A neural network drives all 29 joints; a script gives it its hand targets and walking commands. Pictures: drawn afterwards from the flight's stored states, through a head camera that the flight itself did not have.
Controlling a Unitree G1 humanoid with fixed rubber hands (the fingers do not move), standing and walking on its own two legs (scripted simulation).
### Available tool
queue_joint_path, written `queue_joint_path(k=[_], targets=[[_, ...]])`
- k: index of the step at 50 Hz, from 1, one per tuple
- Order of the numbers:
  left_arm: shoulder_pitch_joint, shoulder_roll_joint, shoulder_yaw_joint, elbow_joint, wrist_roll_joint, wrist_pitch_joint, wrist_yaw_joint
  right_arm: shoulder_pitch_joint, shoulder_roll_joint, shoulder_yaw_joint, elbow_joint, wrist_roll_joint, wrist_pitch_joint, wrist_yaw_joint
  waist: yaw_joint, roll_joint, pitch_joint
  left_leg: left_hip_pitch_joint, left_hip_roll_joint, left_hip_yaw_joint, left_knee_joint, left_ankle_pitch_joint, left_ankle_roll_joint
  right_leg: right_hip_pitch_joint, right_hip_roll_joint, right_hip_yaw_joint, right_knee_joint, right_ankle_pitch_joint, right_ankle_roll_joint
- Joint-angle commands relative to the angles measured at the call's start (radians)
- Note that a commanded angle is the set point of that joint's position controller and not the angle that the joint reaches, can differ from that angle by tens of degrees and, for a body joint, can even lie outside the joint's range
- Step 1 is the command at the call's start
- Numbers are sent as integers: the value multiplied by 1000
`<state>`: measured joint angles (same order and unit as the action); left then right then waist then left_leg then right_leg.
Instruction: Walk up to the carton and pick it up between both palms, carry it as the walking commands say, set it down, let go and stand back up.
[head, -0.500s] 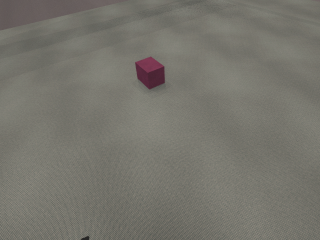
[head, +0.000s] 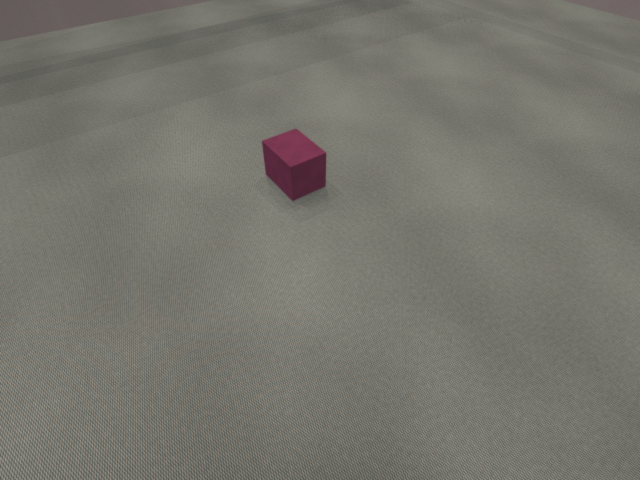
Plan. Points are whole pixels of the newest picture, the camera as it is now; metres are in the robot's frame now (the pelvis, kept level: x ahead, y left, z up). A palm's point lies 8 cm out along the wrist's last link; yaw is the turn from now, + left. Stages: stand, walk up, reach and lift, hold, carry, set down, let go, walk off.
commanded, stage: walk up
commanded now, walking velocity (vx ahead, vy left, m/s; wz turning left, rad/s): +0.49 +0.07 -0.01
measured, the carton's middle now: (294, 164) +1.66 -0.03 -0.67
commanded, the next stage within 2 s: none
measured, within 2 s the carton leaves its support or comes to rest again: neither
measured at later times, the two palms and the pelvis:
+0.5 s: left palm out of the picture +0.20 +0.28 -0.16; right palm (449, 385) +0.29 -0.21 -0.13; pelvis +0.22 +0.03 -0.01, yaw +0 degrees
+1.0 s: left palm (192, 272) +0.55 +0.22 -0.11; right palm (456, 346) +0.36 -0.26 -0.15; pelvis +0.42 -0.02 -0.01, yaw +0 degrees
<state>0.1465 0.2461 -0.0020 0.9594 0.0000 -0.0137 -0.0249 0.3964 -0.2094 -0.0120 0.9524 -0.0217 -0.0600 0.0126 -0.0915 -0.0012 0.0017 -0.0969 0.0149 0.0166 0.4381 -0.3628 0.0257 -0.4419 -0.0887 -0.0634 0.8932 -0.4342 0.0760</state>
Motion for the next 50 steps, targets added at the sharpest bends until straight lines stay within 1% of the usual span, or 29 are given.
queue_joint_path(k=[1, 3, 4, 5, 6, 9, 12, 17, 19, 20, 21, 22, 23, 25, 26, 28, 30, 32, 34, 37, 40, 41, 42, 43, 44, 45, 47, 48, 50], targets=[[-116, 32, 31, -147, 16, -32, -15, 144, -186, -55, 74, -3, -14, -24, 2, 246, 44, 117, 211, -161, -136, 654, 122, -73, 59, -90, -270, 107, -12], [91, 73, 43, -94, 20, -47, -2, 53, -181, -49, 56, 11, -10, -24, 113, 189, -92, 2, 109, -39, 108, 737, 64, 296, 53, -74, -452, 269, -60], [287, 159, 88, -38, 29, -55, 17, 34, -149, -36, 26, 18, -16, -20, 202, 142, -247, -226, 70, -12, 313, 684, 14, 644, -39, 7, -356, 335, -104], [482, 266, 127, 22, 40, -57, 35, 5, -96, -9, -12, 17, -24, -12, 286, -174, -323, -553, -3, 7, 608, 137, -36, 903, -330, 354, -394, 432, -182], [532, 358, 126, 46, 36, -43, 44, -11, -116, -20, -60, 8, -21, -9, 278, -272, -315, -713, -13, -28, 802, -217, -37, 932, -538, 635, -502, 613, -276], [236, 203, 99, -41, 27, -39, 33, -110, -126, -41, -86, -7, -6, 8, 182, -100, -12, -688, 87, -50, 833, -29, -55, 508, -362, 415, -599, 327, -255], [141, 160, 86, -59, 20, -50, 29, -77, -91, -31, -89, -9, 32, 23, 121, -138, 77, -550, 105, -10, 632, 53, -79, 310, -281, 265, -665, 212, -192], [60, 209, 118, -49, 36, -48, 34, -103, -73, -19, -99, 9, 36, 56, 62, -192, 51, -286, 84, 41, 148, 69, -73, 240, -251, 125, -638, 246, -142], [80, 179, 109, -25, 20, -57, 31, 7, -88, -35, -45, 2, 18, 38, 0, -152, -76, -33, 39, 119, 27, 225, -42, 213, -175, 9, -469, 418, -101], [62, 145, 90, -40, 9, -62, 24, 150, -128, -55, 22, -1, -4, 18, -51, -11, -192, 147, 38, 111, -4, 222, -13, 159, -99, -40, -232, 442, -79], [102, 53, 64, -38, 6, -66, 15, 266, -218, -93, 58, -21, -22, -1, -99, 286, -288, 380, 231, -229, -50, 220, 39, -93, 28, -33, 80, 15, -56], [107, 26, 60, -68, 18, -64, 17, 354, -314, -109, 88, 0, -22, -13, -88, 411, -283, 379, 414, -602, -185, 208, 25, -260, 107, 17, 284, -230, -69], [61, 62, 68, -53, 17, -60, 14, 279, -269, -84, 95, 5, -22, -15, -60, 264, -183, 338, 379, -578, -179, 159, 97, -282, 30, 99, 306, -142, -89], [-40, 53, 60, -63, 19, -55, 6, 104, -174, -53, 58, -3, -26, -8, -28, 112, 28, 163, 310, -442, -203, 142, 123, -337, -28, 72, 310, 32, -72], [-9, 44, 60, -75, 21, -50, -4, 73, -158, -43, 63, -5, -26, -15, -14, 197, 72, 117, 267, -405, -202, 231, 107, -312, -15, 58, 278, 40, -54], [20, 50, 61, -78, 30, -27, -10, 50, -156, -40, 44, 3, -30, -9, 21, 172, 84, 24, 254, -317, -233, 269, 93, -236, -21, 48, 226, 98, -39], [1, 60, 61, -66, 30, -29, -8, 100, -163, -33, 72, 2, -36, -7, 1, 136, -30, 173, 253, -298, -185, 356, 100, -245, 6, 55, 192, 99, -43], [-60, 30, 57, -88, 29, -20, -12, 192, -159, -35, 105, 5, -42, -13, -20, 216, -18, 199, 249, -270, -152, 442, 76, -287, -5, 54, 168, 106, -33], [-124, 15, 48, -127, 33, -24, -15, 211, -143, -36, 96, 4, -43, -24, -37, 193, 33, 259, 296, -273, -170, 573, 133, -365, -14, 50, 55, 116, -15], [-183, 13, 40, -147, 23, -18, -22, 125, -156, -52, 67, -6, -21, -24, -20, 216, 75, 86, 240, -191, -240, 338, 128, -169, 20, -15, -154, 113, -1], [-165, 8, 43, -157, 14, -27, -25, 116, -162, -53, 64, -6, -10, -20, -5, 252, 82, 88, 230, -138, -168, 521, 110, -54, 56, -98, -303, 129, -14], [-114, 14, 48, -146, 20, -39, -23, 95, -156, -57, 53, -3, -15, -18, 34, 252, 3, 56, 221, -84, -113, 606, 91, 57, 72, -112, -373, 197, -38], [30, 71, 61, -98, 28, -50, -9, 102, -171, -58, 41, 5, -17, -19, 99, 126, -126, -5, 175, -55, 58, 627, 66, 295, 63, -111, -405, 256, -68], [215, 116, 80, -29, 34, -62, 2, 75, -150, -46, 49, 2, -19, -18, 168, 78, -253, -160, 104, -7, 286, 511, 29, 560, -24, -42, -379, 287, -108], [457, 254, 127, 24, 51, -63, 19, 34, -90, -18, 2, 1, -21, -10, 259, -156, -325, -518, -1, 16, 581, -26, -35, 833, -345, 412, -436, 382, -169], [506, 336, 134, 51, 39, -48, 38, 31, -80, -17, -39, 1, -8, -12, 247, -241, -271, -672, 11, -37, 708, -256, -33, 870, -522, 639, -521, 500, -208], [251, 258, 104, 1, 30, -43, 30, -22, -143, -60, -46, -4, 1, -1, 168, -78, -60, -614, 91, -82, 807, -77, -43, 515, -407, 515, -600, 259, -235], [187, 203, 96, -30, 26, -41, 24, -54, -122, -49, -52, -9, 6, 11, 151, -164, 15, -588, 93, -50, 791, -11, -60, 383, -339, 432, -645, 211, -212], [163, 158, 94, -48, 27, -49, 23, -62, -122, -52, -75, -13, 16, 19, 127, -81, 46, -575, 82, -35, 702, 34, -56, 372, -262, 341, -633, 265, -175]])
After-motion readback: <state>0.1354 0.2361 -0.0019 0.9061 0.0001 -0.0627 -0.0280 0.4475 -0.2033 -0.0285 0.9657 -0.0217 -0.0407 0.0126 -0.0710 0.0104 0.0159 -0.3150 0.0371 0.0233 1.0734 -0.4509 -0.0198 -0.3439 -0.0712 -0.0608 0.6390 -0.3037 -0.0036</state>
